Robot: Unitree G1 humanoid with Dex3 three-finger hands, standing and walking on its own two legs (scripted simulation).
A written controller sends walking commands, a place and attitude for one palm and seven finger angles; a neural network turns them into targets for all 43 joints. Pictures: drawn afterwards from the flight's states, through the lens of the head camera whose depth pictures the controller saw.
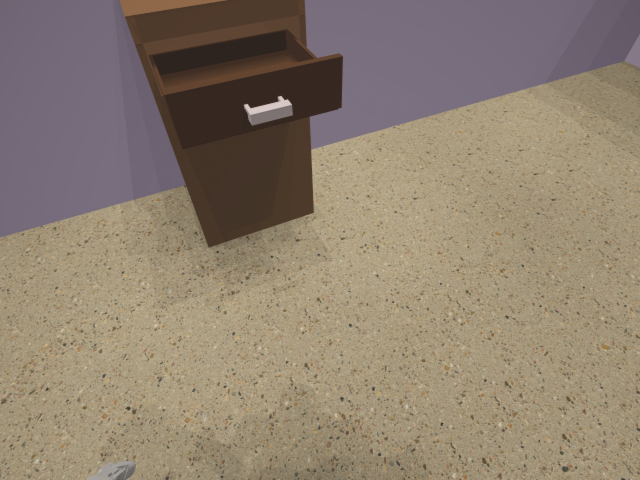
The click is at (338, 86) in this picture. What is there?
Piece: drawer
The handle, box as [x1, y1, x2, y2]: [244, 96, 292, 125]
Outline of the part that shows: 291,104 287,99 284,100 281,96 279,96 278,102 250,108 247,104 245,104 244,108 248,114 248,118 252,125 291,115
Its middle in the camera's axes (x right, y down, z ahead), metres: -0.13 -0.32 +0.94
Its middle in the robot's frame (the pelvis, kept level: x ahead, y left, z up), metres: +0.91 +0.18 -0.01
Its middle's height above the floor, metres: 0.75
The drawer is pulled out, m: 0.30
